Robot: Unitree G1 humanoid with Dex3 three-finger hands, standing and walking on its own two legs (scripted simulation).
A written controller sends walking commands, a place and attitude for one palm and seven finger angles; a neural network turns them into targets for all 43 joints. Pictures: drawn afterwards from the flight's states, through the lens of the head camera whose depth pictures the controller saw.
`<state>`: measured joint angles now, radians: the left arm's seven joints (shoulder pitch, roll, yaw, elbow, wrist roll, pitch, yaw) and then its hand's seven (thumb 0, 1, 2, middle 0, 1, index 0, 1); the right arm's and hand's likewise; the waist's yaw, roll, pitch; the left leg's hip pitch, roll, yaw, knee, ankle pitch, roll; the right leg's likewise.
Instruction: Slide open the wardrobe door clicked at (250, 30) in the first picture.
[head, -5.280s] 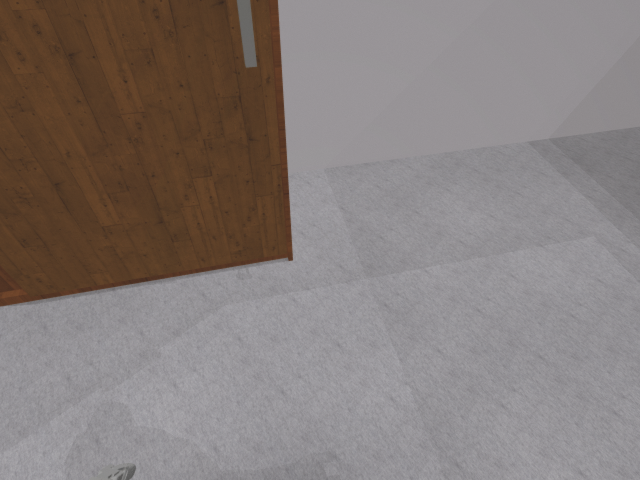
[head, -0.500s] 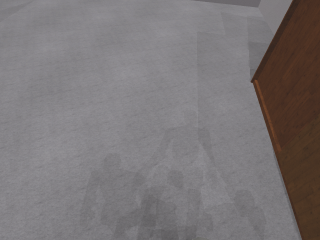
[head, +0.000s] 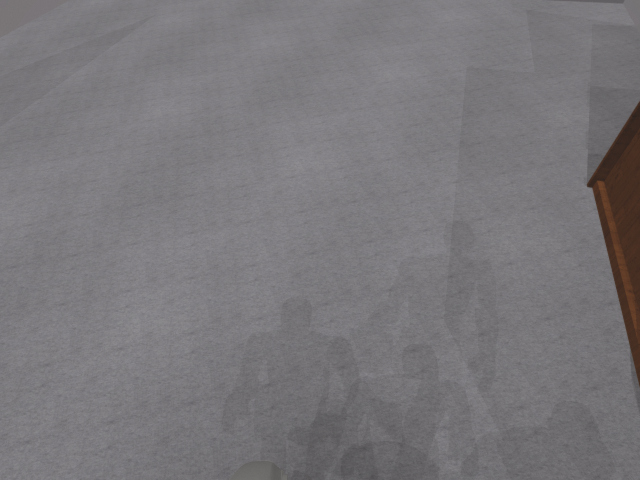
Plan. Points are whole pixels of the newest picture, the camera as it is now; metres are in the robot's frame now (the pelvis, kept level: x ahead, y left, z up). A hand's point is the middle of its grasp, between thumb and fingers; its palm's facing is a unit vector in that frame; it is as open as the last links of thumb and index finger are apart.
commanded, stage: turn to face it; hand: right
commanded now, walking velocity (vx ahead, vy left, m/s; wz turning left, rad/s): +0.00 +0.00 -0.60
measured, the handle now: out of the picture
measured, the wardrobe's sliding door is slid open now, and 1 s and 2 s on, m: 0.00 0.00 0.00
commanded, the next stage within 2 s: none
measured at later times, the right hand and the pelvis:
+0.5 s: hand out of the picture +0.07 -0.20 -0.17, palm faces +0.32 +0.92 -0.24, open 7.3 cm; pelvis +0.04 +0.01 -0.01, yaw -18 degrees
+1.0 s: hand out of the picture +0.03 -0.24 -0.16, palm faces +0.55 +0.79 -0.27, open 7.4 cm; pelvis +0.05 +0.00 -0.01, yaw -34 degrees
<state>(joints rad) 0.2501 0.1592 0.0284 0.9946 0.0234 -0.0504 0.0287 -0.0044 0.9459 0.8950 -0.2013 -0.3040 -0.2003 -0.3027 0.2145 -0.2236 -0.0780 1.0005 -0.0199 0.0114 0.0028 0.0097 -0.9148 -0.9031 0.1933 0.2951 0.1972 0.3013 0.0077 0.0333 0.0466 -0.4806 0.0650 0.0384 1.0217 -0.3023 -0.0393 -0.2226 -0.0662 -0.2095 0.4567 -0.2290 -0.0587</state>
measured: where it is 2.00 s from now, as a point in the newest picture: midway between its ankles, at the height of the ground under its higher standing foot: outside the picture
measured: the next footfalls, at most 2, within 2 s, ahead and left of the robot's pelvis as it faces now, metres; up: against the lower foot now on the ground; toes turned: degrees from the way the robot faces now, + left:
left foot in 0.20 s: +0.09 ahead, +0.13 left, +0.00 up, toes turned +0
right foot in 0.58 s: +0.06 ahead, -0.14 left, +0.00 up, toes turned -29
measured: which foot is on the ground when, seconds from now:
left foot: up 0.00-0.18, down 0.20-0.58, up 0.60-1.00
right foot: down 0.00-0.22, up 0.24-0.56, down 0.58-1.00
